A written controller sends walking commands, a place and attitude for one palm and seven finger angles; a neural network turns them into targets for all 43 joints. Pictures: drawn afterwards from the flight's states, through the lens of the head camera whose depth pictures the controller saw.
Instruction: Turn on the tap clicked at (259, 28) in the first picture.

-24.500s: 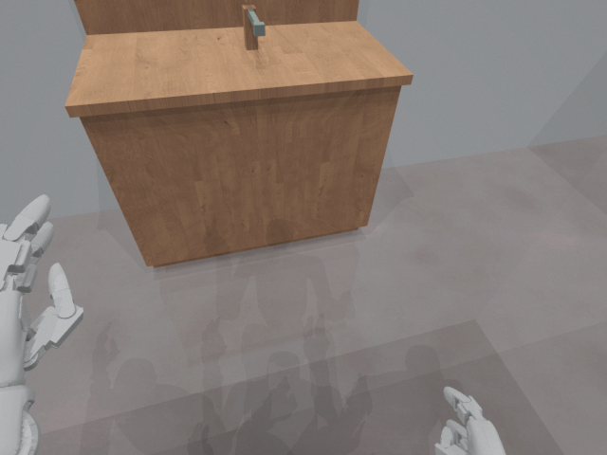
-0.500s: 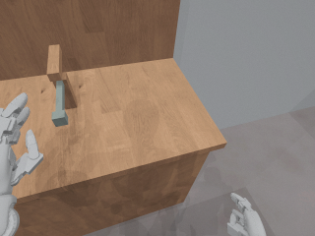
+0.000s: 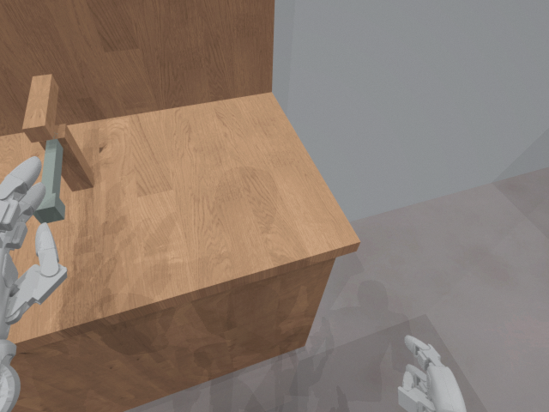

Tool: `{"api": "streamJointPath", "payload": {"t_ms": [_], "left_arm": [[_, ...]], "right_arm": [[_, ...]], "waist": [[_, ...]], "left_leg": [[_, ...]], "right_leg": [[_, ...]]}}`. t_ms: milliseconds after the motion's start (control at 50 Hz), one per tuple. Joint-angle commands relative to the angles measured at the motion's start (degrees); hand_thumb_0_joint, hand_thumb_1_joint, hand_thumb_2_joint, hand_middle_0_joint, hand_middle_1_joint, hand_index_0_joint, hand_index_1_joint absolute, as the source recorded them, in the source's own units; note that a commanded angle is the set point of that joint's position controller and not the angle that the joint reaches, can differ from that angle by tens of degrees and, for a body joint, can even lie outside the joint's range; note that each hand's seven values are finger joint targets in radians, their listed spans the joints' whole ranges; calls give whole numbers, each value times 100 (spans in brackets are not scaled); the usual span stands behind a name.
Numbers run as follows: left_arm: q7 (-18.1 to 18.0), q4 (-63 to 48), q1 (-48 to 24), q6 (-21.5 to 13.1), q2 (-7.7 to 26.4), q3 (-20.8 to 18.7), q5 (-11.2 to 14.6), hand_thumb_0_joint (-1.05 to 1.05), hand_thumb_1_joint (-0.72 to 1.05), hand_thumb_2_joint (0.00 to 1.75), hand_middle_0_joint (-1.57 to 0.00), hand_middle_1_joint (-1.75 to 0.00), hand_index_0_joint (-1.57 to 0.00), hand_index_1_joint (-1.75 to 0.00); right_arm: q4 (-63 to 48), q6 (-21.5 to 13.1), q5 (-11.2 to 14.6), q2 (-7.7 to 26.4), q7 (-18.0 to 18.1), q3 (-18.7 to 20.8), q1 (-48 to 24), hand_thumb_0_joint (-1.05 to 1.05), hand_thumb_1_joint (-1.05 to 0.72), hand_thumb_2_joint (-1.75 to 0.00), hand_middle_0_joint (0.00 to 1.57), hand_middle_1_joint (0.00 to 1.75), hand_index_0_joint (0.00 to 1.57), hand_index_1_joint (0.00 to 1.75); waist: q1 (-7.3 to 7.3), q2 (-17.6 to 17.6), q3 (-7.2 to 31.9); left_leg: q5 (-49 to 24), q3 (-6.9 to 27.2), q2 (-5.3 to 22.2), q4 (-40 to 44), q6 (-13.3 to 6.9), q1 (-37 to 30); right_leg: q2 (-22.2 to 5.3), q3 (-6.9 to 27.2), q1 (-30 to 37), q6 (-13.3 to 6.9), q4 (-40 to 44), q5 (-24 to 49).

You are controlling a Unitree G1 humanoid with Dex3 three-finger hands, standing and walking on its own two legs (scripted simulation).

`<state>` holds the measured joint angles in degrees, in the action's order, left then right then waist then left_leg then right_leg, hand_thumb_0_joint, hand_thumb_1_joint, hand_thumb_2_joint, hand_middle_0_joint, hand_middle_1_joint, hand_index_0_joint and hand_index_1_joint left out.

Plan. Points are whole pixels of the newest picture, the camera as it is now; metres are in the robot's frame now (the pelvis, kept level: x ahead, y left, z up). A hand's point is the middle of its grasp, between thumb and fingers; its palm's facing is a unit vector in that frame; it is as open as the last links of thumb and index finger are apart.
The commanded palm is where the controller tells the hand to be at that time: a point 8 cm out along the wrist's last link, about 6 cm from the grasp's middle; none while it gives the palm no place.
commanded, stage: shuffle to correct the standing spot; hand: left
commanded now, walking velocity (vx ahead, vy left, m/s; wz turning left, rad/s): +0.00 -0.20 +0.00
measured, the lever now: (48, 208) +0.33 +0.33 +0.12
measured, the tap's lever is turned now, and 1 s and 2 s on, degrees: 0 0 0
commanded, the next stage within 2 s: come to a stop and stand still in 0.02 s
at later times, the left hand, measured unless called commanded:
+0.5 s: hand (11, 251) +0.23 +0.29 +0.18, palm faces +0.43 -0.76 -0.48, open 7.4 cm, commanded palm +0.15 +0.29 +0.18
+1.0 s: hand out of the picture +0.19 +0.35 +0.17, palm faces +0.48 -0.83 -0.28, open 7.4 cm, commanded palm +0.13 +0.37 +0.18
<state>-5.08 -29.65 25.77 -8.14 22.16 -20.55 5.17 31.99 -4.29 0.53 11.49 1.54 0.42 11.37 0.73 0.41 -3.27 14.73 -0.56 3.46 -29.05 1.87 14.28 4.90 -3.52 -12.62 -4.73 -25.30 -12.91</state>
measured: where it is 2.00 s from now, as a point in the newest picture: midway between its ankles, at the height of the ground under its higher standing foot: outside the picture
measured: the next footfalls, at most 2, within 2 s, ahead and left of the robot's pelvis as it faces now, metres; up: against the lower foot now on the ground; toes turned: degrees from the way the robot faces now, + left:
none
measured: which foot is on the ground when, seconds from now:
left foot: down 0.00-1.00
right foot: down 0.00-1.00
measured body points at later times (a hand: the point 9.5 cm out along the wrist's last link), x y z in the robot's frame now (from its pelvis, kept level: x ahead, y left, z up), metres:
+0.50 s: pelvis +0.00 +0.01 +0.00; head +0.03 +0.02 +0.45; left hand +0.20 +0.33 +0.21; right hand +0.18 -0.21 -0.08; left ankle +0.01 +0.14 -0.73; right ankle +0.01 -0.06 -0.74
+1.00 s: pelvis -0.03 +0.09 +0.00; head -0.02 +0.12 +0.45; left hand +0.16 +0.39 +0.19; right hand +0.15 -0.12 -0.07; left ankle +0.01 +0.14 -0.74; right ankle +0.01 -0.06 -0.74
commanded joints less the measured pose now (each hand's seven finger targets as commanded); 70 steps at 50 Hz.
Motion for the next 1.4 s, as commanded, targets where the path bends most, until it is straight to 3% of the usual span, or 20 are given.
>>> {"api": "streamJointPath", "payload": {"t_ms": [0, 100, 160, 280, 400, 420, 440, 460, 480, 520, 580, 640, 680, 720, 780, 920, 1080, 1200, 1320, 1380], "left_arm": [[-105, -1107, -136, -321, 892, -668, 49, 0, 90, 90, -20, -30, -20, -30], [-148, -1040, -107, -271, 908, -683, 90, 0, 90, 90, -20, -30, -20, -30], [-226, -1131, -80, -339, 960, -763, 66, 0, 90, 90, -20, -30, -20, -30], [-354, -1274, -68, -427, 1037, -776, -47, 0, 90, 90, -20, -30, -20, -30], [-317, -751, -80, -325, 721, -516, -84, 0, 90, 90, -20, -30, -20, -30], [-226, -1865, -5661, -840, 5142, -3769, -859, 0, 90, 90, -20, -30, -20, -30], [22, 1244, -2760, -677, 1882, -1605, -432, 0, 90, 90, -20, -30, -20, -30], [-46, 827, -1312, -753, 1526, -1383, -279, 0, 90, 90, -20, -30, -20, -30], [-53, 1235, -704, -646, 447, -443, -177, 0, 90, 90, -20, -30, -20, -30], [-39, 21, -822, -716, 482, -204, -156, 0, 90, 90, -20, -30, -20, -30], [-103, -598, -147, -634, 381, -4, -158, 0, 90, 90, -20, -30, -20, -30], [-182, -982, -311, -644, 983, -652, -215, 0, 90, 90, -20, -30, -20, -30], [-266, -1301, -575, -706, 1483, -1195, -210, 0, 90, 90, -20, -30, -20, -30], [-262, -1150, -814, -764, 1185, -1023, -192, 0, 90, 90, -20, -30, -20, -30], [-238, -1152, -1307, -825, 1127, -932, -277, 0, 90, 90, -20, -30, -20, -30], [-150, -635, -1248, -822, 308, 14, -462, 0, 90, 90, -20, -30, -20, -30], [-220, -824, -1211, -846, 939, -684, -481, 0, 90, 90, -20, -30, -20, -30], [-176, -1084, -990, -925, 777, -541, -398, 0, 90, 90, -20, -30, -20, -30], [-168, -799, -519, -817, 685, -481, -350, 0, 90, 90, -20, -30, -20, -30], [-194, -711, -506, -764, 769, -593, -340, 0, 90, 90, -20, -30, -20, -30]], "right_arm": [[-887, -257, 28, 707, 78, 301, -402, 0, -90, -90, 20, 30, 20, 30], [-840, -203, 50, 669, 91, 283, -391, 0, -90, -90, 20, 30, 20, 30], [-869, -228, 93, 673, 77, 258, -474, 0, -90, -90, 20, 30, 20, 30], [-740, -256, 70, 673, 110, 176, -648, 0, -90, -90, 20, 30, 20, 30], [-725, -201, 65, 704, 91, 181, -522, 0, -90, -90, 20, 30, 20, 30], [-538, -587, -77, 925, 190, 487, 332, 0, -90, -90, 20, 30, 20, 30], [-408, -602, -57, 420, 165, 229, -175, 0, -90, -90, 20, 30, 20, 30], [-733, -629, 4, 656, 112, 341, -156, 0, -90, -90, 20, 30, 20, 30], [-599, -598, 116, 644, -7, 300, -246, 0, -90, -90, 20, 30, 20, 30], [-711, -554, 82, 802, -116, 322, -264, 0, -90, -90, 20, 30, 20, 30], [-841, -586, 114, 696, -231, 241, -562, 0, -90, -90, 20, 30, 20, 30], [-969, -575, 16, 763, -106, 232, -606, 0, -90, -90, 20, 30, 20, 30], [-958, -549, 8, 771, 9, 191, -738, 0, -90, -90, 20, 30, 20, 30], [-994, -547, -2, 677, 86, 136, -699, 0, -90, -90, 20, 30, 20, 30], [-931, -643, 5, 648, 100, 111, -647, 0, -90, -90, 20, 30, 20, 30], [-733, -828, -2, 747, -80, 142, -351, 0, -90, -90, 20, 30, 20, 30], [-770, -672, -20, 702, -57, 105, -504, 0, -90, -90, 20, 30, 20, 30], [-784, -680, -48, 718, -52, 119, -497, 0, -90, -90, 20, 30, 20, 30], [-768, -605, 4, 742, -70, 194, -405, 0, -90, -90, 20, 30, 20, 30], [-757, -556, 41, 726, -26, 176, -507, 0, -90, -90, 20, 30, 20, 30]], "waist": [[-58, -125, 1026], [-94, 188, 846], [-45, 73, 865], [15, -345, 897], [-29, 106, 893], [157, 984, -121], [162, 740, 1132], [337, 550, 697], [199, -375, 1038], [171, -693, 1464], [185, -64, 1412], [130, 452, 1135], [99, 46, 935], [78, -529, 680], [95, -1228, 537], [60, -632, 522], [101, -488, 626], [84, -823, 924], [64, -413, 1052], [54, -263, 942]], "left_leg": [[-868, 122, 243, -108, -320, -374], [-298, 11, 65, -471, -312, -172], [-329, 67, -63, -469, -309, -137], [-1016, 210, 74, 60, -379, -398], [-1165, 223, 90, 166, -378, -393], [-1041, -703, -271, -345, -225, 248], [-996, -221, -609, -149, -361, 116], [-1020, -120, -322, -148, -253, 121], [-1280, -224, -201, 168, -299, -350], [-1818, 27, 31, 347, -419, -607], [-1924, 203, 241, 388, -459, -727], [-836, 419, 178, 646, -384, -259], [-347, 505, 152, 877, -385, -214], [277, 679, 269, 1217, -435, 208], [1057, 774, 478, 1619, -487, 600], [948, 899, 496, 1632, -301, 253], [430, 835, 390, 1642, -57, 68], [-667, 711, 285, 1348, 41, -357], [-1583, 504, 191, 930, 45, -527], [-1391, 427, 98, 895, 6, -451]], "right_leg": [[-955, 824, 111, 218, 440, 1185], [-1221, 1081, -115, 124, 706, 606], [-1389, 1363, 49, 212, 839, 648], [-1169, 1003, 413, 530, 626, 1461], [-1083, 794, 642, 507, 557, 1679], [-830, 948, -214, 1327, 1251, 3297], [-1273, 1083, 833, 574, 389, 3491], [-1356, 1526, 833, 727, 525, 4079], [-1392, 1244, 1035, 486, 148, 3755], [-1141, 933, 935, 683, 34, 2516], [-894, 674, 707, 628, 51, 1689], [-868, 683, 533, 404, 321, 521], [-804, 674, 308, 364, 320, 73], [-721, 545, 424, 367, 153, -123], [-593, 364, 712, 401, -214, -108], [-547, 427, 472, 395, -20, -17], [-495, 388, 558, 411, 89, 177], [-508, 311, 625, 389, 117, 503], [-631, 370, 705, 368, 302, 1010], [-668, 440, 646, 358, 379, 1141]]}}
